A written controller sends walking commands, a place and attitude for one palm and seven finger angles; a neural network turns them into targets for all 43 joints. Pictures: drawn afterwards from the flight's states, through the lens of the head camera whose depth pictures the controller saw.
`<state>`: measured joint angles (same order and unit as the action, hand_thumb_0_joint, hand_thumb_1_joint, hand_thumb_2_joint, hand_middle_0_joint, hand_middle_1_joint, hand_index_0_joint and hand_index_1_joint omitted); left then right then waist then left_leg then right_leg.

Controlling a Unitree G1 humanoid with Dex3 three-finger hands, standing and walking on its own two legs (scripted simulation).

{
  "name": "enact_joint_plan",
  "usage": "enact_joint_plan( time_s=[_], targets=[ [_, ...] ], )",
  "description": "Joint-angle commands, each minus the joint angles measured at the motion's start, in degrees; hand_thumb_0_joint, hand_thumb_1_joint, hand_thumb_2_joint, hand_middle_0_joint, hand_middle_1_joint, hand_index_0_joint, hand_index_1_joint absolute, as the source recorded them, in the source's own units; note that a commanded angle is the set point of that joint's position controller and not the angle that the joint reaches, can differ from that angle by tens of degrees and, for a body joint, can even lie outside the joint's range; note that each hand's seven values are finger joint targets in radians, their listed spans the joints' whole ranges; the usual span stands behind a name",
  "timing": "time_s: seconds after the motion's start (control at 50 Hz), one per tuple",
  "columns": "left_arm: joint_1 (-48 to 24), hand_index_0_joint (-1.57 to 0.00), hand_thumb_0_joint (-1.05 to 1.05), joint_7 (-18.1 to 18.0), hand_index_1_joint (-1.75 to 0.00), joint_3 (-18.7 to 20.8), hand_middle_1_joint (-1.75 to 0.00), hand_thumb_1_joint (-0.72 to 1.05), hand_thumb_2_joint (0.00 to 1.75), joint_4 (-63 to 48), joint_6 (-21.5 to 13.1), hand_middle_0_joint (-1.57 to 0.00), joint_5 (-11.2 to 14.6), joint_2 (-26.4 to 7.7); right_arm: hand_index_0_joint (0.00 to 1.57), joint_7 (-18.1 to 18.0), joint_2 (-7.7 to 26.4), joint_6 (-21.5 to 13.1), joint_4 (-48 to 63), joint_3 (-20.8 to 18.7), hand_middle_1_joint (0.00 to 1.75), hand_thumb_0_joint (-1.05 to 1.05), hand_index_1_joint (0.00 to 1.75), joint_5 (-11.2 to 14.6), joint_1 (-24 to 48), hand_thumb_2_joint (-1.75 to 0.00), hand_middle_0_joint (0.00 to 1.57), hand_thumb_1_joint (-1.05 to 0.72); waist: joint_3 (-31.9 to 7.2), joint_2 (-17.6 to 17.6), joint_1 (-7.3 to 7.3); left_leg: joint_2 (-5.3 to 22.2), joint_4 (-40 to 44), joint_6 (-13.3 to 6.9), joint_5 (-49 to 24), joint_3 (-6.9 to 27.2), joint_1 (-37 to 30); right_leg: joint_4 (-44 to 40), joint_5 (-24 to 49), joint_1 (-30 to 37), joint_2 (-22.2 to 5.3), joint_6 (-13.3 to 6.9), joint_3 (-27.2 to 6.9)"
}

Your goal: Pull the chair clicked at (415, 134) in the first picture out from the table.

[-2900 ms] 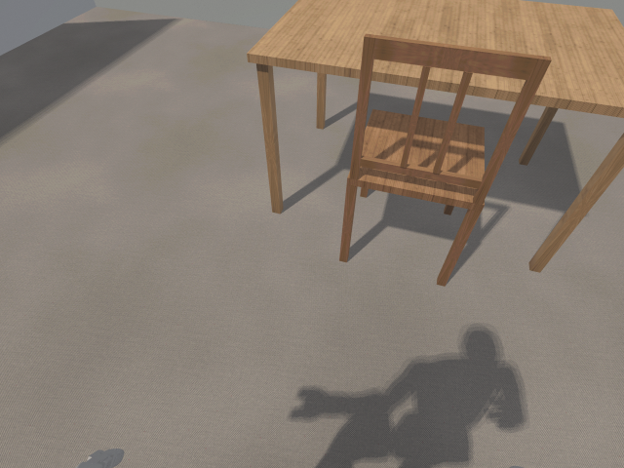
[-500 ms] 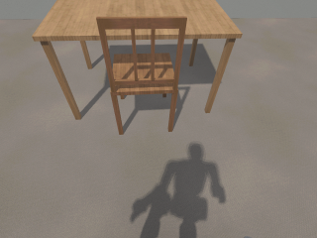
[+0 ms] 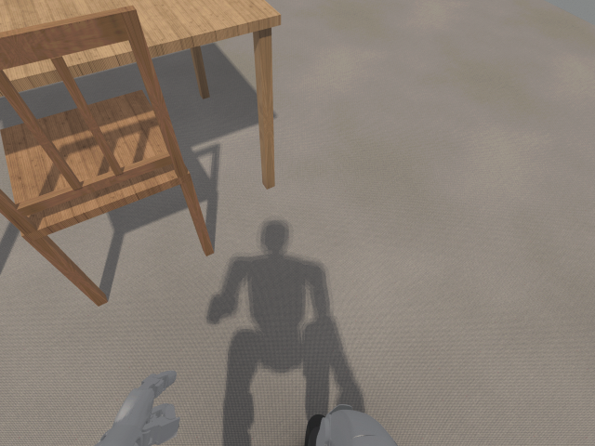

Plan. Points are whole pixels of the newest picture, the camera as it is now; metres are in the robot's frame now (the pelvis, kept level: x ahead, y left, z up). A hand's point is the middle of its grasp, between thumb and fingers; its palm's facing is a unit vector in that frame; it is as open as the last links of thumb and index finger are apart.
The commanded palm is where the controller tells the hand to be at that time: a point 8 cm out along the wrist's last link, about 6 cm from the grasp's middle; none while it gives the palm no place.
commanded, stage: walk to a spot facing it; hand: left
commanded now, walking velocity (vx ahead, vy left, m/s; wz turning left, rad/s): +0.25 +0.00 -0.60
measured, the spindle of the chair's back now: (42, 137) +0.67 +0.53 -0.06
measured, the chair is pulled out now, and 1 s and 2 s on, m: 0.00 0.00 0.00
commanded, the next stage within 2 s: turn to face it in 0.16 s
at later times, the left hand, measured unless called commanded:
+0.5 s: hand (142, 389) +0.21 +0.24 -0.15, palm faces -0.05 -0.98 -0.20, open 7.4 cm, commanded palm none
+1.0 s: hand (163, 336) +0.28 +0.21 -0.11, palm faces +0.14 -0.95 -0.28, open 7.4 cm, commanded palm none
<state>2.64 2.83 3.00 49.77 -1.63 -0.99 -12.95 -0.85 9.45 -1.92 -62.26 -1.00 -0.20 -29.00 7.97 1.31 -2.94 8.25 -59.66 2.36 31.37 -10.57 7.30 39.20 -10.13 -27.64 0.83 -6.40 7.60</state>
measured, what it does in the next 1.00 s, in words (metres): walks ahead: left foot, then right foot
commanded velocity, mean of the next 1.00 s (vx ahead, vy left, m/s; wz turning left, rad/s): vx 0.04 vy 0.00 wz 0.32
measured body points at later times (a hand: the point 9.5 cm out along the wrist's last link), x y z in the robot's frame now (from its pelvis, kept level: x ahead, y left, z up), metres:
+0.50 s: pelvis +0.17 +0.05 +0.03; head +0.16 +0.08 +0.48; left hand +0.22 +0.29 -0.14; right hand +0.24 -0.19 -0.09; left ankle +0.20 +0.14 -0.71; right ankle +0.11 -0.07 -0.67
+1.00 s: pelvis +0.18 +0.00 +0.03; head +0.20 -0.02 +0.48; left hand +0.27 +0.26 -0.09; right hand +0.21 -0.25 -0.13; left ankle +0.18 +0.13 -0.66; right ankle +0.20 -0.10 -0.71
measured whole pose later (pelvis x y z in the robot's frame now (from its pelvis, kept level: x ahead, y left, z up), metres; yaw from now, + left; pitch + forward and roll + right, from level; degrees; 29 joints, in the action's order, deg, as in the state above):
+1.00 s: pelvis +0.18 +0.00 +0.03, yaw +7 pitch -1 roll +1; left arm 8.4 -1.6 2.9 51.1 0.8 -0.6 -10.2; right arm 0.1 13.5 3.7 -57.0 -5.1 -1.0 -17.0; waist 2.4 -3.3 -2.6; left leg -3.5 -53.0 1.0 25.8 4.1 25.2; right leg 31.2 -16.4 -13.7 -1.5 -1.1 3.7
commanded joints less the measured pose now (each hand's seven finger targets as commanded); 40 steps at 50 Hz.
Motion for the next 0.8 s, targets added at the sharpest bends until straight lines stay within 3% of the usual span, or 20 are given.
enact_joint_plan(
  time_s=[0.0, 0.02, 0.04, 0.08, 0.12, 0.16, 0.24, 0.28, 0.34, 0.36, 0.38, 0.4, 0.42, 0.46, 0.48, 0.52, 0.6, 0.66, 0.68, 0.78],
  targets=[
    [12.80, -0.20, 0.00, -2.41, -0.30, 3.62, -0.30, 0.90, 0.90, -0.28, 0.43, -0.20, 0.94, -12.52, 0.20, -0.34, 8.88, -2.09, 10.49, -2.78, 0.30, 0.00, 0.30, -0.64, 9.37, -0.90, 0.20, -0.90, -11.37, 1.89, 6.67, 2.54, -22.80, -0.81, -9.29, 10.63, 30.65, -23.81, -9.64, 22.93, -20.42, -8.79, -32.94],
    [9.98, -0.20, 0.00, -2.67, -0.30, 2.83, -0.30, 0.90, 0.90, -0.89, -0.06, -0.20, 0.60, -10.40, 0.20, -0.15, 8.45, -1.16, 9.99, -2.65, 0.30, 0.00, 0.30, -1.03, 9.55, -0.90, 0.20, -0.90, -8.25, 0.08, 4.43, 3.05, -18.76, -0.33, -10.94, 10.30, 26.87, -24.89, -7.66, 14.27, -17.80, -7.50, -28.30],
    [8.20, -0.20, 0.00, -2.90, -0.30, 2.58, -0.30, 0.90, 0.90, -0.95, -0.40, -0.20, 0.10, -9.46, 0.20, -0.12, 7.36, -0.30, 9.18, -2.63, 0.30, 0.00, 0.30, -1.28, 7.90, -0.90, 0.20, -0.90, -7.98, -0.63, 2.36, 2.75, -15.12, 0.17, -11.29, 9.75, 23.82, -25.20, -4.75, 9.51, -16.01, -6.79, -24.82],
    [7.33, -0.20, 0.00, -2.97, -0.30, 2.55, -0.30, 0.90, 0.90, -0.58, -0.80, -0.20, -0.46, -9.17, 0.20, 0.05, 6.15, 0.61, 8.71, -2.61, 0.30, 0.00, 0.30, -1.45, 4.62, -0.90, 0.20, -0.90, -9.94, 0.33, 0.00, 1.76, -8.49, 0.87, -12.08, 8.90, 20.31, -24.55, -1.40, 6.26, -12.98, -5.73, -20.83],
    [7.83, -0.20, 0.00, -2.62, -0.30, 2.69, -0.30, 0.90, 0.90, -0.33, -0.77, -0.20, -0.34, -8.92, 0.20, 0.29, 5.62, 0.92, 9.44, -2.58, 0.30, 0.00, 0.30, -1.51, 5.80, -0.90, 0.20, -0.90, -9.99, 3.11, 0.22, 0.93, -3.73, 1.41, -15.51, 7.95, 20.33, -25.07, -4.15, 4.57, -10.44, -5.16, -19.33],
    [10.10, -0.20, 0.00, -2.28, -0.30, 2.77, -0.30, 0.90, 0.90, 0.18, -0.81, -0.20, -0.23, -8.77, 0.20, 0.55, 6.00, 0.65, 11.40, -2.80, 0.30, 0.00, 0.30, -1.48, 10.52, -0.90, 0.20, -0.90, -8.45, 4.52, 1.80, -0.06, 1.38, 1.72, -16.39, 8.06, 22.09, -25.37, -5.83, 5.45, -9.81, -5.07, -21.37],
    [12.65, -0.20, 0.00, -2.34, -0.30, 3.13, -0.30, 0.90, 0.90, 0.18, -0.70, -0.20, -0.21, -8.93, 0.20, 0.52, 5.69, -0.24, 14.21, -2.54, 0.30, 0.00, 0.30, -1.06, 16.87, -0.90, 0.20, -0.90, -8.74, 5.12, 3.81, -2.90, 12.17, 1.55, -14.34, 7.97, 20.53, -22.23, 2.48, 10.13, -10.58, -5.23, -24.36],
    [13.00, -0.20, 0.00, -2.80, -0.30, 3.07, -0.30, 0.90, 0.90, 0.55, -0.51, -0.20, -0.47, -8.55, 0.20, 0.28, 5.39, -0.58, 13.77, -2.18, 0.30, 0.00, 0.30, -0.72, 16.37, -0.90, 0.20, -0.90, -10.82, 4.60, 3.49, -4.30, 16.56, 0.84, -13.39, 7.43, 16.28, -20.08, 8.58, 13.02, -11.43, -4.89, -23.66],
    [14.11, -0.20, 0.00, -3.58, -0.30, 1.94, -0.30, 0.90, 0.90, 2.11, -0.20, -0.20, 0.28, -5.41, 0.20, -0.19, 5.28, -1.36, 10.44, -1.46, 0.30, 0.00, 0.30, -0.76, 12.33, -0.90, 0.20, -0.90, -12.52, 3.88, 2.07, -5.35, 32.29, -0.18, -22.35, 7.64, 3.04, -14.39, 10.68, 13.94, -7.19, -0.80, -19.37],
    [16.24, -0.20, 0.00, -3.65, -0.30, 1.16, -0.30, 0.90, 0.90, 3.07, -0.17, -0.20, 0.47, -3.21, 0.20, -0.31, 7.89, -1.77, 9.21, -1.65, 0.30, 0.00, 0.30, -0.96, 10.18, -0.90, 0.20, -0.90, -14.10, -3.04, 1.81, 0.03, 35.11, -2.48, -31.02, 13.64, -4.52, -8.42, 5.15, 9.86, -3.91, 1.88, -16.03],
    [18.73, -0.20, 0.00, -3.67, -0.30, 0.46, -0.30, 0.90, 0.90, 3.96, -0.11, -0.20, 0.52, -0.82, 0.20, -0.13, 12.20, -1.58, 8.90, -2.31, 0.30, 0.00, 0.30, -1.23, 8.37, -0.90, 0.20, -0.90, -15.01, -12.90, 1.96, 10.91, 36.35, -8.02, -41.49, 25.79, -9.15, 0.61, -10.72, 3.19, 0.27, 4.89, -9.97],
    [19.14, -0.20, 0.00, -3.98, -0.30, -0.08, -0.30, 0.90, 0.90, 4.75, -0.26, -0.20, 0.36, -0.68, 0.20, -0.24, 12.34, -0.72, 8.72, -2.12, 0.30, 0.00, 0.30, -1.14, 9.44, -0.90, 0.20, -0.90, -12.52, -14.58, 2.49, 15.19, 41.29, -12.52, -43.56, 30.58, -5.96, 7.22, -23.65, 1.25, 0.39, 6.83, -6.84],
    [17.05, -0.20, 0.00, -4.37, -0.30, -0.10, -0.30, 0.90, 0.90, 5.63, 0.00, -0.20, 0.00, -1.81, 0.20, -0.81, 10.71, -0.61, 8.17, -1.54, 0.30, 0.00, 0.30, -1.22, 10.43, -0.90, 0.20, -0.90, -9.72, -13.34, 1.94, 13.50, 42.96, -13.40, -44.52, 30.74, -1.96, 11.03, -23.59, 1.60, -1.14, 7.36, -8.40],
    [14.79, -0.20, 0.00, -4.10, -0.30, 0.09, -0.30, 0.90, 0.90, 6.44, 0.43, -0.20, -0.06, -1.97, 0.20, -1.11, 8.79, -0.21, 7.67, -0.74, 0.30, 0.00, 0.30, -1.17, 13.37, -0.90, 0.20, -0.90, -5.69, -9.71, 3.16, 9.47, 42.53, -13.27, -48.29, 26.32, 2.92, 13.26, -19.71, 2.50, -3.51, 7.75, -8.69],
    [14.72, -0.20, 0.00, -3.93, -0.30, 0.14, -0.30, 0.90, 0.90, 6.78, 0.65, -0.20, 0.10, -2.12, 0.20, -1.08, 8.78, -0.15, 7.66, -0.76, 0.30, 0.00, 0.30, -0.96, 14.49, -0.90, 0.20, -0.90, -5.61, -9.23, 3.86, 8.20, 42.37, -12.90, -49.63, 24.47, 3.15, 13.63, -17.79, 2.68, -3.97, 8.11, -8.13],
    [14.63, -0.20, 0.00, -4.01, -0.30, 0.45, -0.30, 0.90, 0.90, 6.86, 1.41, -0.20, 0.27, -2.04, 0.20, -1.02, 9.75, 0.27, 7.47, -1.45, 0.30, 0.00, 0.30, -0.77, 14.28, -0.90, 0.20, -0.90, -8.77, -8.50, 3.65, 6.25, 41.52, -12.72, -50.62, 22.23, 0.97, 14.37, -15.55, 3.05, -3.70, 8.91, -7.33],
    [11.51, -0.20, 0.00, -4.26, -0.30, 1.43, -0.30, 0.90, 0.90, 4.82, 2.28, -0.20, 0.08, -2.10, 0.20, -0.89, 10.76, 1.11, 7.88, -2.96, 0.30, 0.00, 0.30, -0.92, 12.18, -0.90, 0.20, -0.90, -9.91, -6.68, 2.51, 5.72, 41.25, -13.42, -47.77, 24.86, -0.51, 16.07, -14.38, 0.32, -3.61, 9.89, -7.41],
    [8.95, -0.20, 0.00, -4.28, -0.30, 1.72, -0.30, 0.90, 0.90, 3.23, 2.49, -0.20, 0.16, -2.06, 0.20, -0.77, 11.63, 1.64, 8.01, -3.77, 0.30, 0.00, 0.30, -0.98, 11.57, -0.90, 0.20, -0.90, -10.40, -9.49, 1.48, 4.52, 40.00, -13.30, -46.89, 25.70, -1.79, 13.74, -14.62, -0.38, -3.21, 10.32, -7.28],
    [7.94, -0.20, 0.00, -4.29, -0.30, 1.86, -0.30, 0.90, 0.90, 2.63, 2.52, -0.20, 0.21, -2.24, 0.20, -0.74, 11.74, 1.78, 8.00, -3.89, 0.30, 0.00, 0.30, -1.01, 11.13, -0.90, 0.20, -0.90, -10.51, -8.74, 1.33, 4.55, 39.92, -13.45, -46.77, 27.01, -1.81, 13.49, -14.66, -0.59, -3.03, 10.36, -7.45],
    [6.79, -0.20, 0.00, -4.49, -0.30, 2.03, -0.30, 0.90, 0.90, 0.44, 2.40, -0.20, 0.73, -2.32, 0.20, -0.64, 13.12, 2.50, 9.12, -4.90, 0.30, 0.00, 0.30, -1.26, 12.06, -0.90, 0.20, -0.90, -11.15, -10.56, 1.56, 3.61, 37.51, -13.34, -47.43, 30.94, 1.56, 4.52, -14.94, 5.58, -1.12, 9.67, -7.65]
  ],
)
